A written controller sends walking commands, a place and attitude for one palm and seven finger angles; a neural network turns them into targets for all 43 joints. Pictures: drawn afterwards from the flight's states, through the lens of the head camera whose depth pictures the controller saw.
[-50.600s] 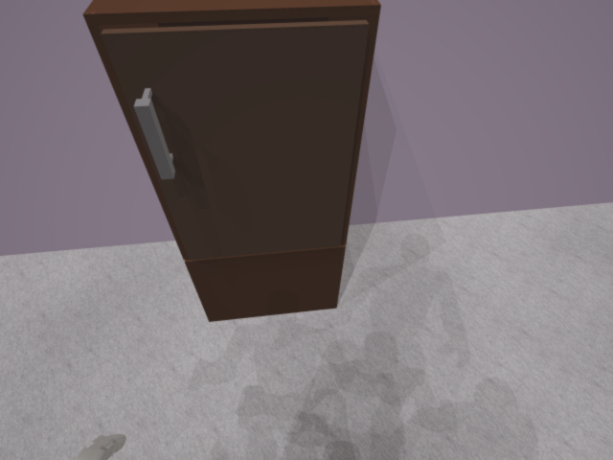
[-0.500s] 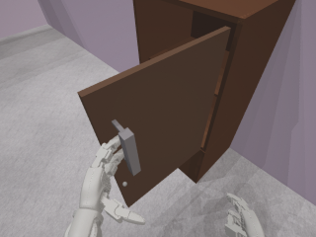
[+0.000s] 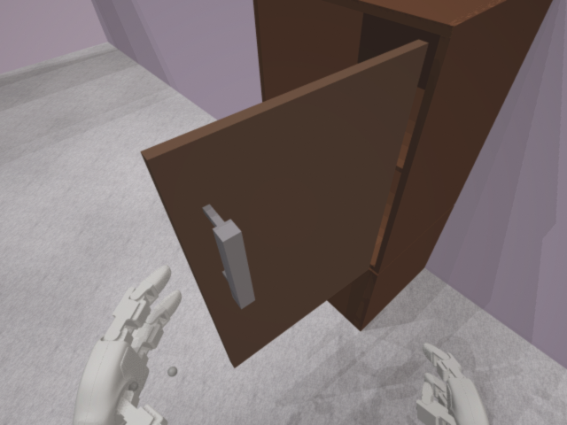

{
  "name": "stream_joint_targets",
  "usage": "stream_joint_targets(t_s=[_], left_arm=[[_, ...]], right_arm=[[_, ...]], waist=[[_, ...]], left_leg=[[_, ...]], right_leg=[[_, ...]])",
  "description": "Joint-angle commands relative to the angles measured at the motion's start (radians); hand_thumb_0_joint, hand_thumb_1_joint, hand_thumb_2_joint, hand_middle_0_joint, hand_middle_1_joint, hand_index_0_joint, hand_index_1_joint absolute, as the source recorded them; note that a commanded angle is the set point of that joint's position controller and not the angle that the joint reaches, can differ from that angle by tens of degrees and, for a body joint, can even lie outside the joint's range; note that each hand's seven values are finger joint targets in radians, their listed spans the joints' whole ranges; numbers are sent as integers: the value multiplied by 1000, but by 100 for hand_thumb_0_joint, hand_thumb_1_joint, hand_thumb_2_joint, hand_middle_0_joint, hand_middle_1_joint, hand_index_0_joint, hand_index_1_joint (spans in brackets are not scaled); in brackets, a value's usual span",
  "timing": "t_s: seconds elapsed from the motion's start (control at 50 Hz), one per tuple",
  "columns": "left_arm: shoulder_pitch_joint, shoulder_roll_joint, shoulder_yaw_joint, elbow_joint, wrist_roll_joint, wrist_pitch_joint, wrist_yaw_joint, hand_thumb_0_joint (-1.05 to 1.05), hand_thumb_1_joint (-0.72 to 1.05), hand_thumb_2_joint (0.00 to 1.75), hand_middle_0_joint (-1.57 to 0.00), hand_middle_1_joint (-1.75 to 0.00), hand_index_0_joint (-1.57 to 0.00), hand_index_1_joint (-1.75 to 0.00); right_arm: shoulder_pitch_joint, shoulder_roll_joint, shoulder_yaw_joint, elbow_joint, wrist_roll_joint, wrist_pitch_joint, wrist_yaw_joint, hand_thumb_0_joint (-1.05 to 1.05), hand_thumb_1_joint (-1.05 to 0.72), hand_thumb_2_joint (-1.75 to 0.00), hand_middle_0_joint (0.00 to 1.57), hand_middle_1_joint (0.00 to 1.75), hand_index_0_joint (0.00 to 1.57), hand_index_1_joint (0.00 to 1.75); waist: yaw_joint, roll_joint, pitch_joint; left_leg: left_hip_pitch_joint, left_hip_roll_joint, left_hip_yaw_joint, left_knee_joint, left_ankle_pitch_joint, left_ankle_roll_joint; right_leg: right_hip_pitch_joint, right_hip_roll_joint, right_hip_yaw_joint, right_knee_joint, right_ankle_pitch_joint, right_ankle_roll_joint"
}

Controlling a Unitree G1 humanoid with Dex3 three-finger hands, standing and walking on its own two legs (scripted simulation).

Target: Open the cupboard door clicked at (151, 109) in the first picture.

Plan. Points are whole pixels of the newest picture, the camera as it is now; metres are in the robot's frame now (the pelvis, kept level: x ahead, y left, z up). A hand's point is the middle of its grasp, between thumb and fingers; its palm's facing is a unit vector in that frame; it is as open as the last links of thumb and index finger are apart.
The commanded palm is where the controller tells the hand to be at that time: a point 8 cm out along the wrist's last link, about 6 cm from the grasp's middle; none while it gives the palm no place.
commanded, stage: draw the hand back to the body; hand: left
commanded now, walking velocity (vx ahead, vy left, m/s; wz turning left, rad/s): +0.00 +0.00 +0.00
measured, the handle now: (228, 258) +0.31 +0.10 +0.10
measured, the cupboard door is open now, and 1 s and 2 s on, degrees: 85 85 85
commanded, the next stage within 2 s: step back with the hand held close in 1.68 s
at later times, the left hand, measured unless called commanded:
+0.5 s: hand (130, 348) +0.18 +0.17 +0.13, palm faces -0.01 -1.00 -0.06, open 16.3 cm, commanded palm +0.15 +0.24 +0.14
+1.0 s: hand (51, 302) +0.21 +0.26 +0.16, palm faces +0.29 -0.88 -0.37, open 12.7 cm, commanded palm +0.16 +0.30 +0.19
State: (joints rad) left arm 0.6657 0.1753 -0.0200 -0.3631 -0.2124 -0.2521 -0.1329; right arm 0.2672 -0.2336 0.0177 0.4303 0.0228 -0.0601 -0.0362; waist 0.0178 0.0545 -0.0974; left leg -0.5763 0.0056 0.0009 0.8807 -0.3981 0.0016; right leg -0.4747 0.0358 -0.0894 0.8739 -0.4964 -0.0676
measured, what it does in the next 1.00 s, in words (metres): stands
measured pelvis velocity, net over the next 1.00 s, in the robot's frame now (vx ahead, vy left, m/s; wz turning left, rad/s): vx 0.02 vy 0.04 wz -0.02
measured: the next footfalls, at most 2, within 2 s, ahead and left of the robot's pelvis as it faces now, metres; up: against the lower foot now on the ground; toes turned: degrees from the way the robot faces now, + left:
none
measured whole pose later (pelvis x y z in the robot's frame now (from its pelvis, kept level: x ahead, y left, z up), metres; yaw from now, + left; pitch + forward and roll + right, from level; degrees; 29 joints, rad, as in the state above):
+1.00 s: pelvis +0.02 +0.04 +0.04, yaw -1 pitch -1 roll -1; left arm 0.59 0.33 0.18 -0.49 -0.06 -0.03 0.12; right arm 0.22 -0.23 0.06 0.56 0.00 -0.09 -0.09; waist 0.06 0.05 -0.01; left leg -0.25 -0.03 0.04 0.55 -0.29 0.05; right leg -0.14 0.01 -0.04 0.50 -0.34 -0.01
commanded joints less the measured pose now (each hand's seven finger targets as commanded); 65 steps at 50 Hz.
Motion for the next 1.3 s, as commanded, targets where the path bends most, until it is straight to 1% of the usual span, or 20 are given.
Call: stream_joint_targets(t_s=[0.0, 0.08, 0.16, 0.18, 0.26, 0.3, 0.38, 0.48, 0.58, 0.6, 0.62, 0.64, 0.76, 0.84, 0.92, 0.98, 1.0, 1.18, 1.22, 1.28], left_arm=[[-81, 54, 29, -249, -28, -94, -17, 0, -50, 30, -15, -30, -15, -30], [-108, 58, 11, -218, -13, -89, -12, 0, -50, 30, -15, -30, -15, -30], [-127, 116, 77, -256, -1, -56, 20, 0, -50, 30, -15, -30, -15, -30], [-99, 132, 101, -265, 1, -42, 30, 0, -50, 30, -15, -30, -15, -30], [-76, 121, 129, -267, -27, 13, 39, 0, -50, 30, -15, -30, -15, -30], [-77, 97, 107, -267, -37, 35, 26, 0, -50, 30, -15, -30, -15, -30], [-116, 131, 127, -305, -46, 62, 0, 0, -50, 30, -15, -30, -15, -30], [-147, 164, 165, -332, -54, 88, -18, 0, -50, 30, -15, -30, -15, -30], [-125, 193, 244, -314, -78, 131, -31, 0, -32, 37, -16, -30, -16, -30], [-164, 309, 251, -412, 63, 122, 92, 0, -29, 39, -16, -30, -16, -30], [-92, 238, 236, -355, 74, 138, 146, 0, -26, 40, -16, -30, -16, -30], [-71, 202, 209, -338, 82, 153, 166, 0, -22, 42, -16, -30, -16, -30], [-114, 252, 245, -376, 139, 151, 242, 0, -1, 51, -17, -30, -17, -30], [-131, 271, 275, -378, 151, 146, 263, 0, 13, 57, -17, -30, -17, -30], [-130, 277, 302, -348, 153, 148, 271, 0, 27, 63, -18, -30, -18, -30], [-143, 289, 331, -314, 152, 149, 272, 0, 37, 68, -18, -30, -18, -30], [-148, 288, 337, -319, 152, 147, 272, 0, 41, 69, -18, -30, -18, -30], [-210, 356, 448, -307, 146, 137, 276, 0, 73, 82, -19, -30, -19, -30], [-229, 357, 459, -309, 144, 135, 277, 0, 80, 86, -20, -30, -20, -30], [-253, 387, 500, -285, 140, 133, 280, 0, 90, 90, -20, -30, -20, -30]], right_arm=[[-95, -91, -35, -179, 7, -78, -10, 0, -90, -90, 20, 30, 20, 30], [-91, -98, -36, -172, 7, -95, -14, 0, -90, -90, 20, 30, 20, 30], [-99, -91, -33, -175, 14, -97, -19, 0, -90, -90, 20, 30, 20, 30], [-100, -90, -35, -176, 14, -96, -20, 0, -90, -90, 20, 30, 20, 30], [-113, -82, -26, -175, 23, -94, -22, 0, -90, -90, 20, 30, 20, 30], [-121, -88, -21, -172, 26, -99, -25, 0, -90, -90, 20, 30, 20, 30], [-114, -99, -17, -160, 26, -116, -33, 0, -90, -90, 20, 30, 20, 30], [-106, -105, -14, -143, 27, -133, -39, 0, -90, -90, 20, 30, 20, 30], [-114, -104, -14, -125, 30, -139, -41, 0, -90, -90, 20, 30, 20, 30], [-132, -90, -10, -135, 16, -124, -64, 0, -90, -90, 20, 30, 20, 30], [-119, -72, -5, -118, 8, -113, -73, 0, -90, -90, 20, 30, 20, 30], [-117, -73, -3, -117, 5, -106, -73, 0, -90, -90, 20, 30, 20, 30], [-145, -86, -2, -83, -8, -91, -70, 0, -90, -90, 20, 30, 20, 30], [-156, -90, -4, -59, -13, -94, -68, 0, -90, -90, 20, 30, 20, 30], [-166, -96, -5, -38, -16, -90, -60, 0, -90, -90, 20, 30, 20, 30], [-176, -101, -13, -24, -18, -83, -56, 0, -90, -90, 20, 30, 20, 30], [-174, -100, -14, -23, -17, -79, -54, 0, -90, -90, 20, 30, 20, 30], [-183, -105, -25, 3, -19, -60, -41, 0, -90, -90, 20, 30, 20, 30], [-180, -103, -26, 8, -17, -59, -38, 0, -90, -90, 20, 30, 20, 30], [-185, -108, -30, 18, -17, -58, -38, 0, -90, -90, 20, 30, 20, 30]], waist=[[-25, -70, -54], [-25, -73, -43], [1, -44, -83], [17, -46, -103], [18, -54, -72], [12, -55, -41], [8, -19, -39], [10, -25, -43], [30, -32, -77], [53, -26, -28], [35, -26, 6], [29, -47, 24], [30, 15, 9], [33, 23, -11], [39, 11, 9], [42, -31, 12], [40, -8, 16], [52, 22, -4], [48, 56, -4], [52, 36, 7]], left_leg=[[80, -22, -32, -59, 128, 32], [73, -17, -39, -59, 96, 34], [106, -15, -35, -94, 96, 35], [113, -14, -34, -100, 110, 37], [126, -12, -32, -133, 106, 34], [134, -9, -35, -149, 105, 36], [170, -6, -44, -168, 131, 38], [209, -3, -57, -198, 147, 36], [243, -3, -57, -218, 204, 33], [255, 1, -35, -243, 186, 33], [275, 0, -27, -248, 181, 31], [278, 1, -29, -255, 179, 30], [376, 13, -32, -340, 236, 31], [436, 20, -37, -386, 305, 29], [458, 31, -45, -428, 378, 21], [475, 34, -40, -446, 399, 22], [483, 36, -37, -454, 413, 19], [520, 41, -31, -478, 509, 8], [532, 43, -32, -484, 520, 5], [527, 40, -27, -487, 509, 8]], right_leg=[[-37, -47, 138, -210, 290, 80], [-69, -41, 135, -218, 181, 69], [-42, -34, 116, -218, 143, 56], [-20, -31, 111, -214, 161, 53], [-7, -21, 85, -226, 181, 56], [-11, -17, 73, -239, 180, 57], [2, -13, 62, -246, 216, 54], [15, -5, 36, -250, 232, 51], [69, -3, 28, -258, 297, 48], [69, -31, 105, -345, 289, 39], [69, -41, 102, -375, 272, 39], [71, -42, 93, -379, 270, 42], [163, -41, 76, -422, 308, 41], [217, -38, 70, -439, 350, 41], [260, -35, 63, -455, 380, 42], [286, -32, 64, -476, 400, 44], [289, -33, 66, -477, 406, 45], [353, -31, 71, -508, 469, 42], [351, -32, 69, -511, 466, 44], [362, -30, 71, -525, 476, 41]])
